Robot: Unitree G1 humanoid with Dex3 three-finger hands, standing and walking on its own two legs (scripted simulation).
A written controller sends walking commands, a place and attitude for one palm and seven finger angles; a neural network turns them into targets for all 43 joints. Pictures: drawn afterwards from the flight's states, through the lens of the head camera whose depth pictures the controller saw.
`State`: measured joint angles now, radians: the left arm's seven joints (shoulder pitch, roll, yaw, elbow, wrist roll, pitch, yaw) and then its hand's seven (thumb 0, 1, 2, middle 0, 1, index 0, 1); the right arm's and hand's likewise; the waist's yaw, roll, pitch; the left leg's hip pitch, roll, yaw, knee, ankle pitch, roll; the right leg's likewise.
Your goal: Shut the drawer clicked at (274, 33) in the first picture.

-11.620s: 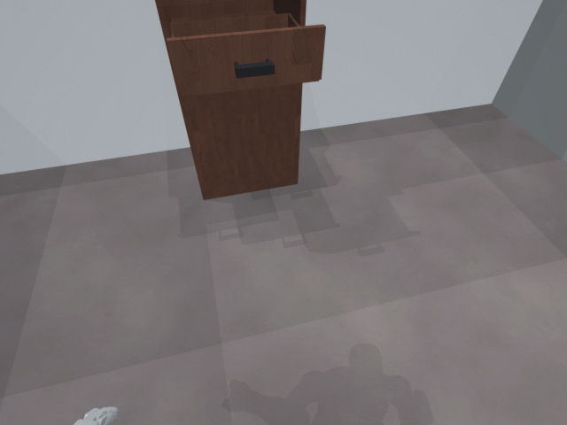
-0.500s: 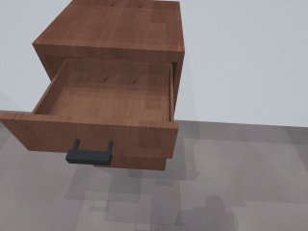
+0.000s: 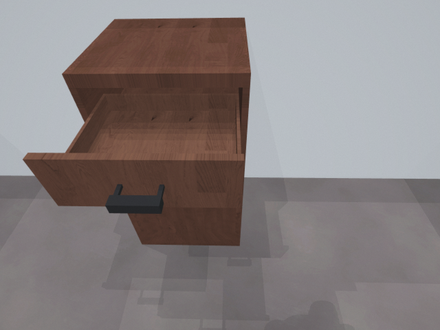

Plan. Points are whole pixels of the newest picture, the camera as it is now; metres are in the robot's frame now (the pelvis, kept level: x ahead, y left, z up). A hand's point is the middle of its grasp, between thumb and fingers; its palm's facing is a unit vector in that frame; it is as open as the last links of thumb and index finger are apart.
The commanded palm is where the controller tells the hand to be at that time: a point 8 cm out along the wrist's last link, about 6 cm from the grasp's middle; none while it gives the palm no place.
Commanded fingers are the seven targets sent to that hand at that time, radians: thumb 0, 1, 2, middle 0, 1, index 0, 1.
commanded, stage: come to a stop and stand still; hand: left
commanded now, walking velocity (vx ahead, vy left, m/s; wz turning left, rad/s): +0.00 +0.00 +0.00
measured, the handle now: (137, 196) +0.37 +0.20 +0.03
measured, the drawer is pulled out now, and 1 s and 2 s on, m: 0.28 0.28 0.28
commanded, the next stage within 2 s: look again from close up in 1.14 s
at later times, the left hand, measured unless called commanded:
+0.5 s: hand out of the picture -0.01 +0.15 -0.17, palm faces +0.00 -0.98 -0.18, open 7.4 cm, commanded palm none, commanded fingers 0.00 0.90 0.90 -0.20 -0.30 -0.20 -0.30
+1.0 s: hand out of the picture +0.04 +0.15 -0.17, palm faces +0.01 -0.98 -0.21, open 7.4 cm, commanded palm none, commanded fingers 0.00 0.90 0.90 -0.20 -0.30 -0.20 -0.30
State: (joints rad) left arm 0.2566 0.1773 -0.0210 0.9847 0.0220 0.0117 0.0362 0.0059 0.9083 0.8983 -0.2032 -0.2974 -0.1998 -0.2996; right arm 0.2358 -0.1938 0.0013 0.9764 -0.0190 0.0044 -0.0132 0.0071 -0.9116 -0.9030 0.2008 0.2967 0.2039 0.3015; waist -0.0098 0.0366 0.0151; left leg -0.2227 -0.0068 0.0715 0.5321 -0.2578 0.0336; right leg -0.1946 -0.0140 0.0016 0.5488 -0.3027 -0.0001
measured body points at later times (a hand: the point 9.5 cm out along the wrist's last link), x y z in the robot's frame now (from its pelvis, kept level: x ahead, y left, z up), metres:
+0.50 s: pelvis +0.01 -0.02 +0.01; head +0.03 -0.02 +0.46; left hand -0.01 +0.20 -0.15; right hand -0.03 -0.24 -0.15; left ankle +0.02 +0.10 -0.73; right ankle +0.00 -0.12 -0.73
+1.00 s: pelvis +0.04 -0.03 +0.01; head +0.05 -0.04 +0.46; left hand +0.04 +0.20 -0.15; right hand +0.06 -0.26 -0.15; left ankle +0.02 +0.10 -0.73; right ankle +0.00 -0.12 -0.73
